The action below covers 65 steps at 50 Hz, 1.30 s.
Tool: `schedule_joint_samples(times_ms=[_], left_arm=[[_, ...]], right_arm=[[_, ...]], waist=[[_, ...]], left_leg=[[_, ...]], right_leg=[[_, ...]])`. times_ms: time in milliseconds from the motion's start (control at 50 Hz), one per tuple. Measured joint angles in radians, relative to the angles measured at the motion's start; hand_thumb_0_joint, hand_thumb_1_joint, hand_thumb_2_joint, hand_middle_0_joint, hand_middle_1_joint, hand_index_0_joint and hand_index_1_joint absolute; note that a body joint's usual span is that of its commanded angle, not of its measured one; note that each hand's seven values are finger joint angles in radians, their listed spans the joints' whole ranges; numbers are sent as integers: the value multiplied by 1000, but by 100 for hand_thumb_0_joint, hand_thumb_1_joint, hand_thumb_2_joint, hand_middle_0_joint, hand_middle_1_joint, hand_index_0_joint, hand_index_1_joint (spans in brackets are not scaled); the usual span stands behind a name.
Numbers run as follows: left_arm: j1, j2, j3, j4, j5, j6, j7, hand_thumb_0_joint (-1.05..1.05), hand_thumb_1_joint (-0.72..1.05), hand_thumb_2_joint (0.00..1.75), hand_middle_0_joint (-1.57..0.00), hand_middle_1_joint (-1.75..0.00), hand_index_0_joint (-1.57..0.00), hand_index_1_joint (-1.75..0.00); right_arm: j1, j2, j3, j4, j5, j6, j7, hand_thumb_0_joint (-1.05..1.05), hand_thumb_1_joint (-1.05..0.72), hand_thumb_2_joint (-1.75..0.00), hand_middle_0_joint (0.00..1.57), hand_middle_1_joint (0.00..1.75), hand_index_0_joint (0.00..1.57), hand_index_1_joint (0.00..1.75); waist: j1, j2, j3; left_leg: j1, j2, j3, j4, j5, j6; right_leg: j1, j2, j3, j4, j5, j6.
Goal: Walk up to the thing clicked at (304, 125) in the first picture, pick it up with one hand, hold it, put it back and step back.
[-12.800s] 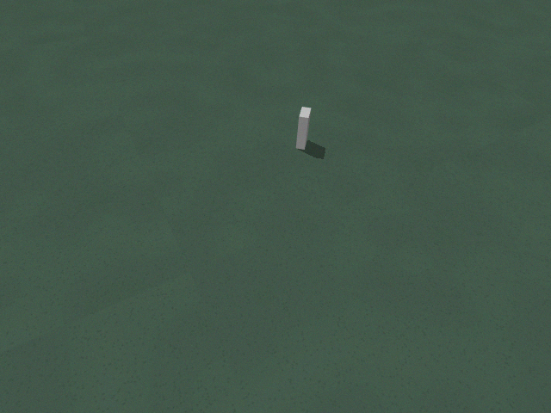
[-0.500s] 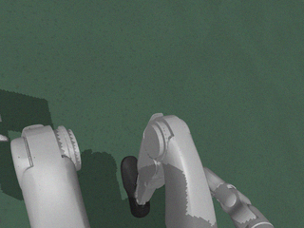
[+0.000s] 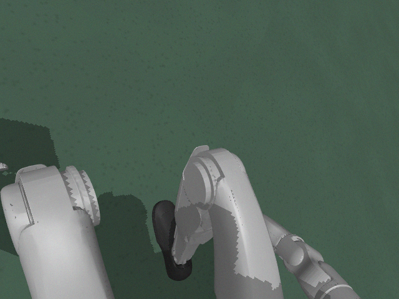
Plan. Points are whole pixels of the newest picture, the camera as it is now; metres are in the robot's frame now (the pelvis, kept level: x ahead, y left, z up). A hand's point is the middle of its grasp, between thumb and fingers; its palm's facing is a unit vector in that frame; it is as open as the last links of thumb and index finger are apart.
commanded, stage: rest palm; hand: left
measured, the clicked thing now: out of the picture +0.42 +0.31 -0.17
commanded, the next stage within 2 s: close in 0.10 s
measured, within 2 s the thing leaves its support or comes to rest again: leaves its support in 1.36 s
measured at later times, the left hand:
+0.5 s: hand out of the picture +0.41 +0.32 -0.16, palm faces +0.43 -0.90 +0.02, open 13.3 cm
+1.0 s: hand out of the picture +0.41 +0.32 -0.16, palm faces +0.46 -0.89 +0.01, open 9.0 cm
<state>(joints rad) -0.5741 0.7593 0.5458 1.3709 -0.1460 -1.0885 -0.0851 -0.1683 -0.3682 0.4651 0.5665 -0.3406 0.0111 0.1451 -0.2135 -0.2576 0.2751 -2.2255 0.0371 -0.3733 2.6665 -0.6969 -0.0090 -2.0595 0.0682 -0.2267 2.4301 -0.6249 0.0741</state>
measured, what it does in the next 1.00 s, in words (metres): stands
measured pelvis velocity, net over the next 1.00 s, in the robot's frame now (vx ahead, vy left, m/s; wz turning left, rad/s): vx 0.00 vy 0.00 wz -0.02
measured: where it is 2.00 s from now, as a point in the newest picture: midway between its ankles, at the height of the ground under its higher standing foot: (125, 275)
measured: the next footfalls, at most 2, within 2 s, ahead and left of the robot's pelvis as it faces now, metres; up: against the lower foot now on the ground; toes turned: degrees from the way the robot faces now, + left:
none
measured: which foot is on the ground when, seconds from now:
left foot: down 0.00-1.00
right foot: down 0.00-1.00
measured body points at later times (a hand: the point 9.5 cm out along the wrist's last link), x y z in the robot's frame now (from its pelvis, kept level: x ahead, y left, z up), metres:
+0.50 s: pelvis +0.00 +0.00 +0.00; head +0.21 +0.19 +0.34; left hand +0.38 +0.36 -0.16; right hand +0.18 -0.24 -0.03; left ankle +0.08 +0.13 -0.25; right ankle +0.14 -0.13 -0.25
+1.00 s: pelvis +0.00 +0.00 +0.00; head +0.22 +0.19 +0.34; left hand +0.38 +0.37 -0.16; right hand +0.18 -0.24 -0.03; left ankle +0.08 +0.13 -0.25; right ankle +0.14 -0.13 -0.25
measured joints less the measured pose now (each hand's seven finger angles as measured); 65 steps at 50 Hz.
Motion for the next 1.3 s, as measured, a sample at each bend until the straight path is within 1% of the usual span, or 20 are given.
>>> schedule_joint_samples(times_ms=[60,160,240,300,400,480,520,660,780,940,1180,1300], left_arm=[[-5,8,3,4,0,-3,10,-2,-51,15,-6,-5,-4,-7],[-14,24,-4,14,6,-3,14,-1,-48,17,-6,-6,-4,-8],[-15,31,9,9,4,-3,13,-1,-47,18,-7,-6,-5,-9],[-15,35,12,7,-2,0,14,-1,-43,21,-11,-10,-8,-12],[-27,41,6,10,0,9,22,-1,-26,30,-21,-19,-19,-21],[-40,45,-5,16,10,15,29,-1,-10,37,-30,-27,-28,-29],[-45,45,-4,15,15,17,33,-1,-3,41,-34,-30,-32,-32],[-52,57,8,22,31,24,56,-1,15,51,-43,-40,-44,-43],[-57,61,1,19,32,28,65,0,30,62,-54,-51,-55,-54],[-51,63,11,16,29,27,64,-1,16,68,-61,-64,-61,-66],[-26,44,16,-15,14,28,51,-1,-7,82,-71,-84,-72,-87],[-19,34,14,-32,12,33,41,-1,-19,89,-76,-96,-76,-98]], right_arm=[[-2,0,4,0,-3,3,-1,0,-93,-91,21,30,20,30],[-4,-1,10,-3,-4,9,-2,0,-92,-91,21,30,20,30],[-5,-2,15,-5,-4,12,-4,0,-92,-91,21,30,20,30],[-4,-2,17,-5,-5,14,-6,0,-92,-91,21,30,20,30],[-3,-1,19,-5,-5,17,-8,0,-91,-91,21,30,20,30],[-1,0,19,-9,-5,21,-8,0,-90,-90,21,30,20,30],[-2,1,20,-11,-6,22,-7,0,-90,-90,21,30,20,30],[0,4,23,-17,-7,31,-7,0,-89,-90,21,30,20,30],[7,3,22,-15,-7,34,-4,0,-89,-90,21,30,20,30],[8,1,23,-15,-5,36,-4,0,-89,-90,21,30,20,30],[0,4,13,-10,-1,33,-7,0,-90,-90,21,30,20,30],[-1,4,6,-12,1,30,-7,0,-90,-90,21,30,20,30]], waist=[[-1,-3,3],[-2,-7,10],[-2,-11,16],[-1,-12,17],[-1,-13,17],[-2,-13,15],[-4,-12,16],[-12,-9,15],[-11,-9,15],[-11,-8,16],[-3,-12,16],[3,-12,13]], left_leg=[[1,0,-2,1,-1,-1],[2,1,-5,2,-3,-1],[3,3,-9,3,-4,1],[3,4,-10,3,-6,1],[2,3,-9,2,-4,4],[1,4,-10,1,-3,5],[1,4,-11,0,-4,6],[1,6,-12,-1,-6,9],[-1,6,-9,-4,-2,11],[-1,7,-13,-4,-6,9],[1,6,-12,-4,-3,5],[1,6,-10,-6,-2,4]], right_leg=[[1,0,-1,0,0,1],[2,2,-4,-2,1,0],[3,5,-6,-5,2,1],[4,6,-7,-6,3,1],[5,6,-7,-8,3,1],[6,6,-8,-11,3,0],[7,7,-9,-13,3,2],[10,9,-12,-19,3,0],[7,8,-9,-20,5,2],[6,9,-12,-21,5,0],[5,7,-11,-18,7,2],[3,7,-10,-17,8,-3]])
